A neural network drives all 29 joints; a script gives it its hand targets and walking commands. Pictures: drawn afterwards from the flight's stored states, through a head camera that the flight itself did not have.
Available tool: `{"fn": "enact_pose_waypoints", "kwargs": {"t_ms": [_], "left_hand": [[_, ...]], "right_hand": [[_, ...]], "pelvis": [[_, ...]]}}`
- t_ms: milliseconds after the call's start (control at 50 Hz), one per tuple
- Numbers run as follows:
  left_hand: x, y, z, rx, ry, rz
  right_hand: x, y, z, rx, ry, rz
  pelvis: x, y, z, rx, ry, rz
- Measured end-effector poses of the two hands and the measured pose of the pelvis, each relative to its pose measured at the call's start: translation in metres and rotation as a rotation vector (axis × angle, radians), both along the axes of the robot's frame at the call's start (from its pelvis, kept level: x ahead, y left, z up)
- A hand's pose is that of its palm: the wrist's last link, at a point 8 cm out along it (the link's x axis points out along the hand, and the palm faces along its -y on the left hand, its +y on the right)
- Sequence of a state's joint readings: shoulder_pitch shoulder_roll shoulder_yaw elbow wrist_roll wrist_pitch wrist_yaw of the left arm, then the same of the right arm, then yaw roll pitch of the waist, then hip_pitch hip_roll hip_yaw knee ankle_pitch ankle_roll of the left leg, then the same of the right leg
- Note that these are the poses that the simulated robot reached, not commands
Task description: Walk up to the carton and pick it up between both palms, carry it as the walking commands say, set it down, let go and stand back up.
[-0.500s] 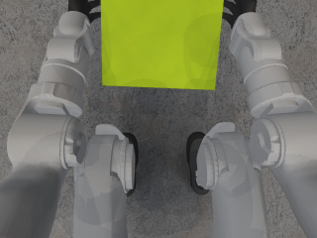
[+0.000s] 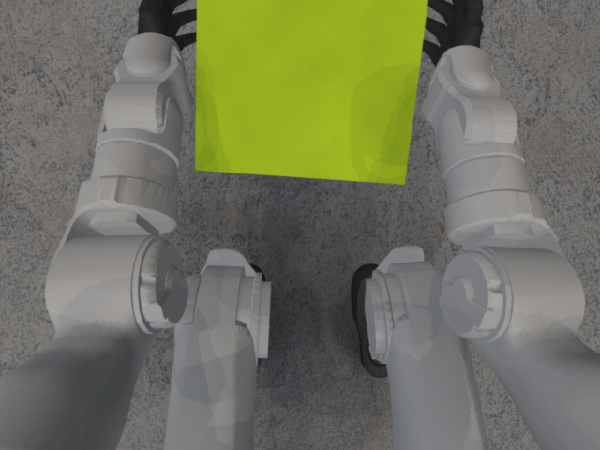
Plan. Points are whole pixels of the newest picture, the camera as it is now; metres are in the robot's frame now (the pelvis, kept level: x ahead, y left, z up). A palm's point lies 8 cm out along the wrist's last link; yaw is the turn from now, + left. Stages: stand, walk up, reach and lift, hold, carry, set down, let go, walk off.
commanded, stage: reach and lift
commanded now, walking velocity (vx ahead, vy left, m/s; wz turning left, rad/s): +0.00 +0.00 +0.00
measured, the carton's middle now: (306, 68) +0.54 +0.02 -0.20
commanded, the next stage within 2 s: none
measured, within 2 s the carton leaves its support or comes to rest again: neither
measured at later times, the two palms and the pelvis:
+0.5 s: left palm (138, 32) +0.52 +0.16 -0.06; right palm (493, 38) +0.52 -0.14 -0.05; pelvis +0.00 +0.00 +0.05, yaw +0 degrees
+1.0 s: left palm (93, 16) +0.50 +0.16 +0.02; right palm (562, 19) +0.50 -0.14 +0.03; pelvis +0.00 +0.00 +0.09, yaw +1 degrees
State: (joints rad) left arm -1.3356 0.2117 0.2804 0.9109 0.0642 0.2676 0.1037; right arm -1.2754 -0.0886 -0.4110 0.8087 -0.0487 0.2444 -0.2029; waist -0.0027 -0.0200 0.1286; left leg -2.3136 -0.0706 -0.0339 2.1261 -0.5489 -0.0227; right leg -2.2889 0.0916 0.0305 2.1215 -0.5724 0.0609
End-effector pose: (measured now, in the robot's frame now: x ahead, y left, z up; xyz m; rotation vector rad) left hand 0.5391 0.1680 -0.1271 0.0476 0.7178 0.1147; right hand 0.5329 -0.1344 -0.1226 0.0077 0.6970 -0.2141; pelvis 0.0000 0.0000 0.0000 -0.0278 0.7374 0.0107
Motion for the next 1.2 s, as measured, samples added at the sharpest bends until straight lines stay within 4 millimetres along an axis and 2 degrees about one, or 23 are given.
{"fn": "enact_pose_waypoints", "kwargs": {"t_ms": [240,760,1200], "left_hand": [[-0.007,-0.003,0.023,-0.004,-0.012,0.015],[-0.031,-0.003,0.108,-0.002,-0.015,0.036],[-0.049,-0.006,0.178,0.003,-0.008,0.038]], "right_hand": [[-0.003,-0.002,0.028,-0.007,-0.019,-0.011],[-0.024,0.0,0.113,-0.004,-0.03,-0.012],[-0.041,-0.003,0.183,-0.016,-0.024,-0.01]], "pelvis": [[0.005,-0.001,0.018,0.0,0.045,-0.001],[-0.002,-0.001,0.069,0.004,0.043,0.004],[0.004,-0.001,0.117,0.005,0.009,0.006]]}}
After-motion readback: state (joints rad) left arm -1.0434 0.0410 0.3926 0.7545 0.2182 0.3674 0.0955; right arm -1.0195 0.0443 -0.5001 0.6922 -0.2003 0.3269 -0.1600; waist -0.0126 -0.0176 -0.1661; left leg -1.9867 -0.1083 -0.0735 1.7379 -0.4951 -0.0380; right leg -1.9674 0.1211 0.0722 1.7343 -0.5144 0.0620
